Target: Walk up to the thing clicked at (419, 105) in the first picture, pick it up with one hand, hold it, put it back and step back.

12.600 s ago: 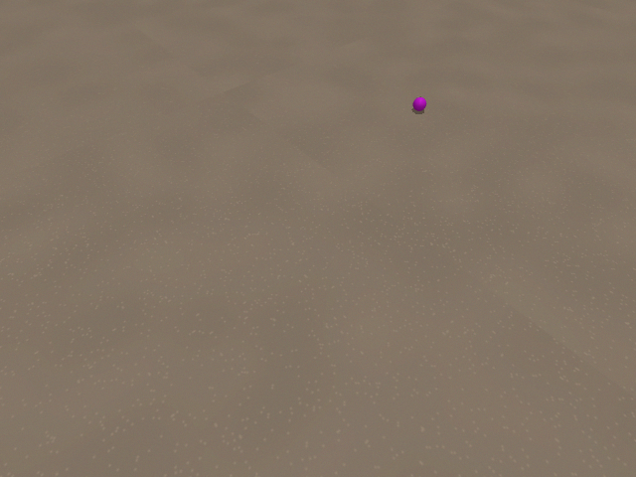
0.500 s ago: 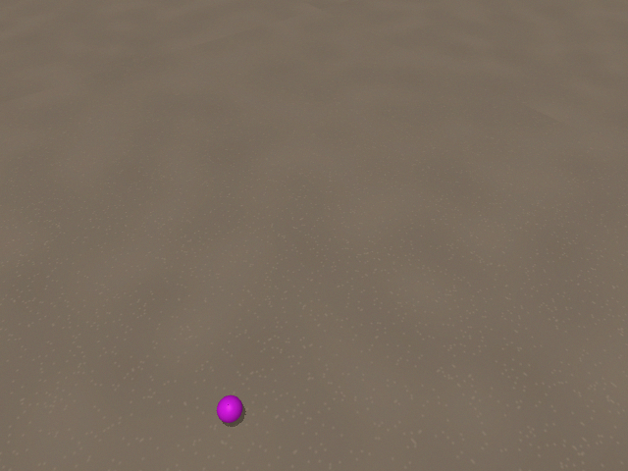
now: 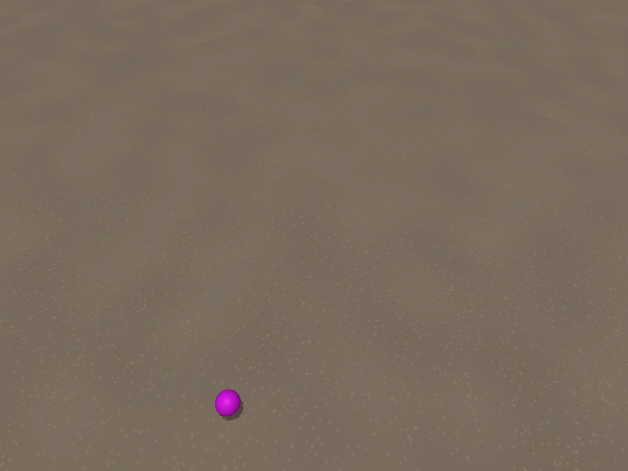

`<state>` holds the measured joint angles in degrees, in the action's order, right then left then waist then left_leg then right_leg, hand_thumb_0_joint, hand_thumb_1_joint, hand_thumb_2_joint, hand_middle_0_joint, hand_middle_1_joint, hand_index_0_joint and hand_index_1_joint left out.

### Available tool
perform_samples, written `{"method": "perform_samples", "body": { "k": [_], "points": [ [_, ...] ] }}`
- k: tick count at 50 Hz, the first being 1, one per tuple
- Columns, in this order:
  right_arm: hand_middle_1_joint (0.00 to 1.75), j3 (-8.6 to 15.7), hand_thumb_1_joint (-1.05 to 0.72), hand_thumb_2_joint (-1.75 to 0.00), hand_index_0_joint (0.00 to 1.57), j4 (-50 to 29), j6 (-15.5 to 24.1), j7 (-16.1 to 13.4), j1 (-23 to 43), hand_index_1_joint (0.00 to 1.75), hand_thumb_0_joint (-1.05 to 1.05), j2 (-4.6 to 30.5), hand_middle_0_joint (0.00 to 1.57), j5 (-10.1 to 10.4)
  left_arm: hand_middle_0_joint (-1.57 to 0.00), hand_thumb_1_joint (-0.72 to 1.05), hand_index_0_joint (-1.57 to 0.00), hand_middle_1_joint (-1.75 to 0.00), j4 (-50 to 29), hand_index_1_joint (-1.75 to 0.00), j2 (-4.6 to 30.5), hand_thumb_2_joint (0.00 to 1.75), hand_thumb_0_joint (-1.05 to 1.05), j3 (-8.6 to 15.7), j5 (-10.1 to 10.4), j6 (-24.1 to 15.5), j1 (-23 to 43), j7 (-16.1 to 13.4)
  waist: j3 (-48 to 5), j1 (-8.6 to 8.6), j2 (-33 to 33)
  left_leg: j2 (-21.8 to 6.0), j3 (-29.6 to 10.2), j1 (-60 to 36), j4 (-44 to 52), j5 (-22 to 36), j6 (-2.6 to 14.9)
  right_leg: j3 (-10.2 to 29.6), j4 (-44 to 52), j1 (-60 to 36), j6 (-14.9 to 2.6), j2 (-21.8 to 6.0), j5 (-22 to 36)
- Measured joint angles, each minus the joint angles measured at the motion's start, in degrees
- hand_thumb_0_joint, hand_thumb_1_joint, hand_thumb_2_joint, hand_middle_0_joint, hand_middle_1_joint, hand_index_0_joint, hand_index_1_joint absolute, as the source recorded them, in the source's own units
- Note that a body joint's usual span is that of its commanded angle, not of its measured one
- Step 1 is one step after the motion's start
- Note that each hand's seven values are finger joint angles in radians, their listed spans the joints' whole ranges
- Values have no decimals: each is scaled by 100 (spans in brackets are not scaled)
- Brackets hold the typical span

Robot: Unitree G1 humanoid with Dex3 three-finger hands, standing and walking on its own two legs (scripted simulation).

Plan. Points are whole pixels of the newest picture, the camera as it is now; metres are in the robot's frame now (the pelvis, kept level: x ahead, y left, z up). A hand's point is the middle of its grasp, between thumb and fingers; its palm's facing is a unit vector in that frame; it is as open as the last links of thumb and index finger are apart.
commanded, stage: stand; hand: left
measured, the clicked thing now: (227, 402) +0.44 +0.26 -0.75
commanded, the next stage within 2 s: walk up in 0.46 s
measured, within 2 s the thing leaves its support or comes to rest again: neither
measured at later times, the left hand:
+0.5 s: hand out of the picture +0.07 +0.25 -0.16, palm faces -0.01 -0.94 -0.34, open 7.4 cm
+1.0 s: hand out of the picture +0.03 +0.30 -0.18, palm faces -0.05 -0.94 -0.35, open 7.4 cm
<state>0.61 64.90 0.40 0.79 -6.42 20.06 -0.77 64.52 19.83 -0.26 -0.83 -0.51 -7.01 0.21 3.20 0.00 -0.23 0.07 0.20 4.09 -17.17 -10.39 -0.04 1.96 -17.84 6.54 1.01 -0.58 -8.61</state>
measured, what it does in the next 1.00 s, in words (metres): walks backwards: left foot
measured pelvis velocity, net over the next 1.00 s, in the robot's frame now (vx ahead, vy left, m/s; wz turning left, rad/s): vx -0.10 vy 0.05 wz -0.01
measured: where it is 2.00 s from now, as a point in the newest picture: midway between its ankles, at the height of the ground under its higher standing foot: outside the picture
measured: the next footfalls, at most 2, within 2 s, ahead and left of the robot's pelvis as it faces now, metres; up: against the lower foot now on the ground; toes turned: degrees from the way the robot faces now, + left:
left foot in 0.80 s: -0.05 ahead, +0.14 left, +0.00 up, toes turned -1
right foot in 1.22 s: -0.15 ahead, -0.10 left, +0.00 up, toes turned +0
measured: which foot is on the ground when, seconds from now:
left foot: down 0.00-0.64, up 0.66-0.78, down 0.80-1.00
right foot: down 0.00-0.80, up 0.82-1.00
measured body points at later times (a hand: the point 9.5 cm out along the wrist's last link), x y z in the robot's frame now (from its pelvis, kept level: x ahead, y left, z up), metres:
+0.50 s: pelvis +0.00 +0.00 +0.00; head +0.01 +0.00 +0.45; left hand +0.07 +0.30 -0.13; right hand +0.07 -0.30 -0.14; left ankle -0.01 +0.12 -0.75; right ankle +0.02 -0.13 -0.75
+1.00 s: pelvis -0.10 +0.05 -0.02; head -0.02 +0.08 +0.42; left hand +0.04 +0.35 -0.16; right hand -0.04 -0.27 -0.13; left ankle -0.09 +0.14 -0.75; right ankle -0.13 -0.10 -0.66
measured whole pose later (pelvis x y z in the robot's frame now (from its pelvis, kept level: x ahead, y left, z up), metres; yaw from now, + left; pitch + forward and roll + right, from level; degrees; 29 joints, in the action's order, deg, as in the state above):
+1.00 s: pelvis -0.10 +0.05 -0.02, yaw -1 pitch -1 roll -2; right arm 2.9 52.9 -2.3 -1.0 -10.1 19.8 -2.0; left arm 50.0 22.6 3.6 -1.1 4.9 -3.2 -1.2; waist 11.1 -0.7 2.7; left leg 0.3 -0.7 16.4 -35.4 -18.1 2.3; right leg 9.1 -68.7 27.5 -0.2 8.0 -29.4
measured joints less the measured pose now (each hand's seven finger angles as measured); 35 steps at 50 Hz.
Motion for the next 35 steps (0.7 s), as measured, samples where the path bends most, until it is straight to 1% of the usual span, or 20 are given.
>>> {"method": "perform_samples", "body": {
  "k": [23, 24, 30, 32, 33, 35],
  "points": [
    [30, -38, -90, -90, 21, 33, 13, -4, -98, 30, 1, 15, 20, 1, -20, 90, -20, -30, -9, -30, 6, 90, 0, -24, 15, -6, -29, 9, -35, 4, 3, -4, -33, 58, -20, -4, -16, -33, -44, 58, -19, 3, -27],
    [30, -28, -90, -90, 21, 12, -6, -1, -82, 30, 1, 19, 20, 9, -20, 90, -20, -30, -48, -30, 4, 90, 0, 16, 25, 13, -18, 12, -28, 5, 5, -3, -35, 115, -83, -24, -13, -34, -102, 112, -21, 3, -46],
    [30, 96, -90, -90, 21, -342, -168, -27, 216, 30, 1, 122, 20, 105, -20, 90, -20, -30, -484, -30, 107, 90, 0, 228, 81, 136, 260, -56, 506, 10, -9, -38, -89, 750, -916, -244, 5, -86, -678, 613, -64, 50, -148],
    [30, 140, -90, -90, 21, -477, -222, -39, 269, 30, 1, 203, 20, 100, -20, 90, -20, -30, -615, -30, 128, 90, 0, 253, 66, 197, 341, -59, 632, 8, -42, -34, -115, 1025, -1313, -319, 58, -107, -871, 786, -65, 55, -175],
    [30, 167, -90, -90, 21, -545, -250, -43, 278, 30, 1, 246, 20, 88, -20, 90, -20, -30, -681, -30, 134, 90, 0, 262, 50, 232, 378, -61, 685, 14, -43, 7, -134, 1168, -1618, -501, 92, -99, -985, 876, -56, 36, -197],
    [30, 225, -90, -90, 21, -683, -304, -49, 255, 30, 1, 306, 20, 51, -20, 90, -20, -30, -816, -30, 147, 90, 0, 278, -10, 292, 431, -65, 747, 39, 23, 161, -157, 1394, -2338, -1257, 159, -30, -1216, 1075, -30, -51, -241]
  ]
}}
